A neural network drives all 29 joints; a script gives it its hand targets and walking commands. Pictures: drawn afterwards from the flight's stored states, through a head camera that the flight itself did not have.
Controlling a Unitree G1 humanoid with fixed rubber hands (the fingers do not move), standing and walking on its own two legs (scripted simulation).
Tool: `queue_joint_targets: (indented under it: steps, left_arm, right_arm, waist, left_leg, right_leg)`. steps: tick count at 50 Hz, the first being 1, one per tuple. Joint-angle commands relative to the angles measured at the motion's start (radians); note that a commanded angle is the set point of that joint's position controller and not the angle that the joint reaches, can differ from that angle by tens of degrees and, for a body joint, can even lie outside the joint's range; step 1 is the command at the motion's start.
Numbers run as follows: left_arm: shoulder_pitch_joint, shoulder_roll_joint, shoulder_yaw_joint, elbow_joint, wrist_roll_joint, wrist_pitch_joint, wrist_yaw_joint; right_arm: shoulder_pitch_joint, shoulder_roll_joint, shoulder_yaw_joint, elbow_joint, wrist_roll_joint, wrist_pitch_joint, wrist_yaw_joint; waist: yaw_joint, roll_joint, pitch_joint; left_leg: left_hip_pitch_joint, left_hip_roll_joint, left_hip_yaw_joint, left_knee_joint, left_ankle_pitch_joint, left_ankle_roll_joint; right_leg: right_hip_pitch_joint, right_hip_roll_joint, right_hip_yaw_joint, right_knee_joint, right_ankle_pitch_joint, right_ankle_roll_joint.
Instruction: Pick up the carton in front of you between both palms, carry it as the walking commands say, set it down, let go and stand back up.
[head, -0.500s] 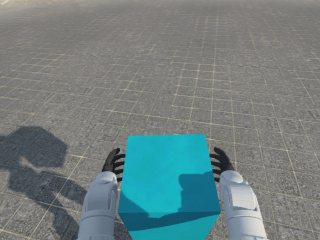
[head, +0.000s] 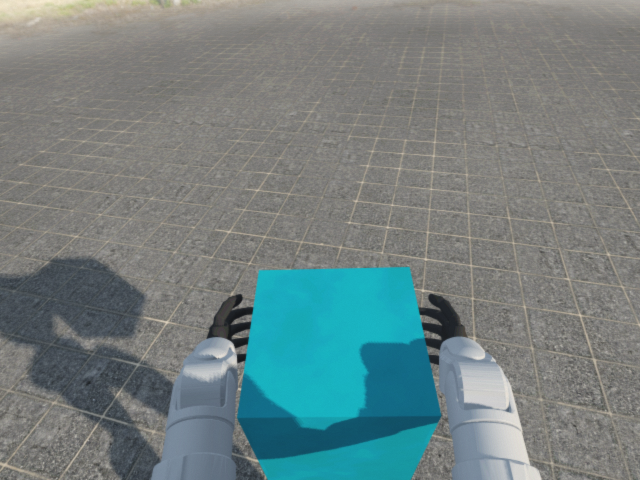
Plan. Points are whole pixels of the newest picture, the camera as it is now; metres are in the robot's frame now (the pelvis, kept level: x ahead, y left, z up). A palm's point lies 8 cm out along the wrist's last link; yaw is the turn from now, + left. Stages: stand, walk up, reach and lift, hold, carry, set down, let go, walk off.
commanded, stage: set down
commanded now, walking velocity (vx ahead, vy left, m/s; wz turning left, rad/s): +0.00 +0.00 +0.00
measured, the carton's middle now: (336, 378) +0.30 +0.00 -0.04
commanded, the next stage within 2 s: none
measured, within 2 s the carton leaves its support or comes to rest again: neither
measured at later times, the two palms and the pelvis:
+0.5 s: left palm (260, 375) +0.34 +0.13 -0.10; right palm (445, 388) +0.32 -0.17 -0.11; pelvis -0.02 +0.03 -0.04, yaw -2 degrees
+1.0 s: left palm (286, 392) +0.39 +0.10 -0.25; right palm (440, 410) +0.36 -0.20 -0.26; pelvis -0.06 +0.01 -0.18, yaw +1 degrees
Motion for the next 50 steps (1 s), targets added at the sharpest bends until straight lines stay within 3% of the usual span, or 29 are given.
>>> queue_joint_targets:
  steps: [1,9,13,16,19,23,28,32,39,43,50]
  left_arm:
    - [-0.502,-0.941,-0.496,0.012,-0.244,-0.028,-0.254]
    - [-0.655,-0.936,-0.307,0.215,-0.12,-0.117,-0.212]
    - [-0.636,-0.845,-0.176,0.275,-0.032,-0.203,-0.157]
    - [-0.575,-0.785,-0.134,0.287,0.005,-0.294,-0.126]
    - [-0.565,-0.804,-0.181,0.276,-0.012,-0.399,-0.107]
    - [-0.626,-0.875,-0.324,0.263,-0.076,-0.525,-0.085]
    - [-0.701,-0.873,-0.495,0.193,-0.153,-0.598,-0.056]
    - [-0.741,-0.865,-0.539,0.173,-0.177,-0.581,-0.056]
    - [-0.873,-0.866,-0.453,0.253,-0.17,-0.489,-0.104]
    - [-0.95,-0.852,-0.395,0.314,-0.169,-0.465,-0.12]
    - [-1.053,-0.823,-0.338,0.392,-0.177,-0.475,-0.111]
  right_arm:
    - [-0.528,0.939,0.521,-0.005,0.272,-0.047,0.271]
    - [-0.682,0.824,0.272,0.22,0.119,-0.15,0.281]
    - [-0.661,0.698,0.13,0.295,0.02,-0.241,0.265]
    - [-0.615,0.619,0.091,0.309,-0.013,-0.33,0.26]
    - [-0.616,0.627,0.137,0.311,0.008,-0.43,0.267]
    - [-0.678,0.687,0.256,0.3,0.068,-0.552,0.277]
    - [-0.724,0.719,0.388,0.233,0.141,-0.618,0.262]
    - [-0.749,0.728,0.418,0.225,0.16,-0.6,0.251]
    - [-0.853,0.766,0.365,0.304,0.143,-0.506,0.249]
    - [-0.926,0.774,0.336,0.343,0.141,-0.478,0.236]
    - [-1.029,0.767,0.317,0.373,0.157,-0.48,0.203]
  waist:
    - [0.0,-0.062,-0.202]
    - [-0.038,-0.017,-0.124]
    - [-0.051,-0.014,-0.137]
    - [-0.05,-0.014,-0.209]
    - [-0.047,-0.011,-0.342]
    - [-0.063,-0.025,-0.599]
    - [-0.082,-0.057,-0.947]
    - [-0.083,-0.038,-1.031]
    - [-0.092,-0.033,-0.938]
    - [-0.099,-0.046,-0.955]
    - [-0.105,-0.069,-1.043]
  left_leg:
    - [-0.252,-0.092,0.049,-0.099,0.005,0.052]
    - [-0.37,-0.087,0.053,-0.029,-0.086,0.035]
    - [-0.435,-0.096,0.048,0.048,-0.014,0.02]
    - [-0.492,-0.111,0.054,0.111,0.079,0.003]
    - [-0.547,-0.124,0.064,0.183,0.187,-0.013]
    - [-0.632,-0.137,0.067,0.307,0.317,-0.028]
    - [-0.82,-0.156,0.081,0.466,0.365,-0.044]
    - [-0.941,-0.171,0.097,0.553,0.248,-0.039]
    - [-1.222,-0.191,0.134,0.674,-0.101,-0.02]
    - [-1.368,-0.203,0.149,0.758,-0.162,-0.016]
    - [-1.547,-0.221,0.169,0.899,-0.179,-0.013]
  right_leg:
    - [0.298,0.015,0.077,-0.04,0.029,0.05]
    - [0.14,0.043,0.036,0.054,-0.068,0.012]
    - [0.004,0.055,0.027,0.135,0.019,-0.001]
    - [-0.096,0.061,0.022,0.2,0.12,0.002]
    - [-0.168,0.068,0.018,0.28,0.219,0.003]
    - [-0.239,0.077,0.021,0.408,0.364,0.004]
    - [-0.279,0.072,0.028,0.573,0.523,0.022]
    - [-0.427,0.081,0.012,0.65,0.388,0.037]
    - [-0.657,0.091,0.0,0.726,0.021,0.043]
    - [-0.715,0.092,0.003,0.785,-0.043,0.049]
    - [-0.792,0.094,0.002,0.903,-0.035,0.064]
